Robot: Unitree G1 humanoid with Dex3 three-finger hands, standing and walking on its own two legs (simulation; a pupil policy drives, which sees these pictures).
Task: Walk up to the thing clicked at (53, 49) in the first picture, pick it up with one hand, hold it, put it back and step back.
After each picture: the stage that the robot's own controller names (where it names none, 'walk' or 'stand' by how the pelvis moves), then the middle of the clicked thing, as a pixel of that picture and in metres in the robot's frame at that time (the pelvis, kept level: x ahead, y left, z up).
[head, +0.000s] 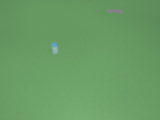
stand; (54, 48) +1.42 +0.33 -0.72
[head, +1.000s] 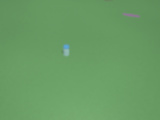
walk; (66, 50) +1.30 +0.13 -0.71
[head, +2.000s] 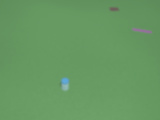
walk; (65, 84) +0.81 +0.11 -0.71
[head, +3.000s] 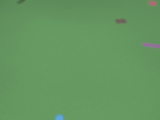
walk; out of the picture +0.49 +0.19 -0.69
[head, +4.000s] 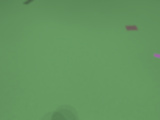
stand; out of the picture +0.35 +0.13 -0.72
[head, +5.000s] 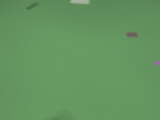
stand; out of the picture +0.34 +0.12 -0.73
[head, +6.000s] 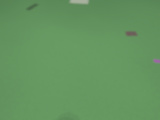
stand; out of the picture +0.36 +0.14 -0.73
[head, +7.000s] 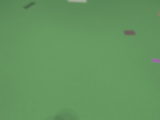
stand; out of the picture +0.34 +0.15 -0.73
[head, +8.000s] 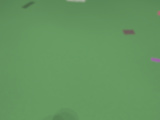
stand; out of the picture +0.34 +0.15 -0.73
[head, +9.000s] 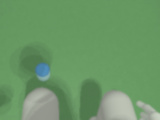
go down; (43, 72) +0.43 +0.17 -0.37
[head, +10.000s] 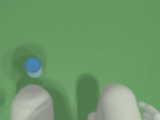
go down; (33, 68) +0.43 +0.19 -0.31
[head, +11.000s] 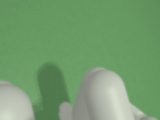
close in; out of the picture +0.41 +0.23 -0.22
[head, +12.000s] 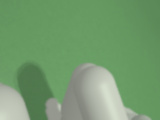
close; out of the picture +0.42 +0.25 -0.22
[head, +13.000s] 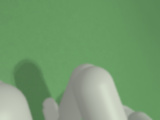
lift; out of the picture +0.40 +0.23 -0.23
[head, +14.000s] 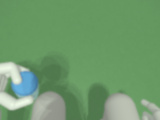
lift; (26, 88) +0.31 +0.20 -0.05
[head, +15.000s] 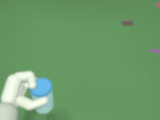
hold; (42, 96) +0.32 +0.14 +0.02
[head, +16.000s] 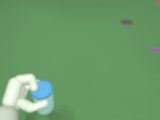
hold; (43, 98) +0.32 +0.15 +0.00
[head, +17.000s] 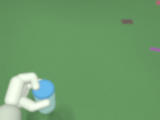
crouch; (45, 97) +0.32 +0.14 +0.00
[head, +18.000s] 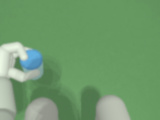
crouch; (32, 65) +0.41 +0.16 -0.08
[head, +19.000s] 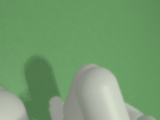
lower; out of the picture +0.42 +0.26 -0.23
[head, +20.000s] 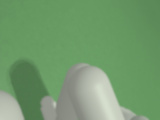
lower; out of the picture +0.43 +0.27 -0.23
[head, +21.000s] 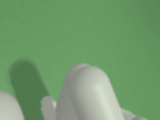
lower; out of the picture +0.43 +0.26 -0.23
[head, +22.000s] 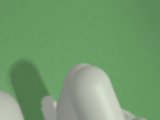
lower; out of the picture +0.43 +0.26 -0.23
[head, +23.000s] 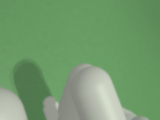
loosen; out of the picture +0.42 +0.26 -0.23
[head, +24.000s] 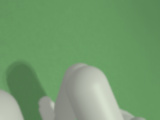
withdraw; out of the picture +0.42 +0.25 -0.23
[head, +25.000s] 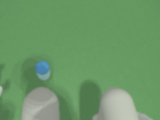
walk; (43, 70) +0.45 +0.18 -0.35
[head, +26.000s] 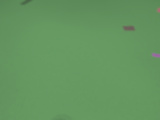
stand; out of the picture +0.37 +0.12 -0.66
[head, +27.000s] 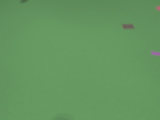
stand; out of the picture +0.38 +0.14 -0.67
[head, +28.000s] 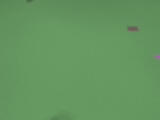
stand; out of the picture +0.38 +0.13 -0.69
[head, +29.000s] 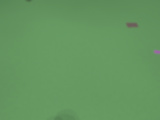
walk; out of the picture +0.41 +0.13 -0.72
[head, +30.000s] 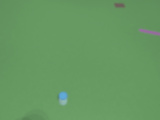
walk; (63, 98) +0.58 +0.10 -0.71
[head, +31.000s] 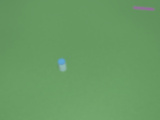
walk; (62, 65) +0.91 +0.23 -0.69
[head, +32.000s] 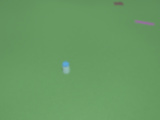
stand; (65, 67) +1.02 +0.15 -0.71
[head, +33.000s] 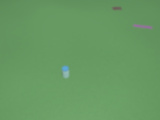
stand; (65, 71) +1.03 +0.17 -0.73
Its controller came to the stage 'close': yes
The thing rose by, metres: 0.71
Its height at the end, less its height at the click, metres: +0.00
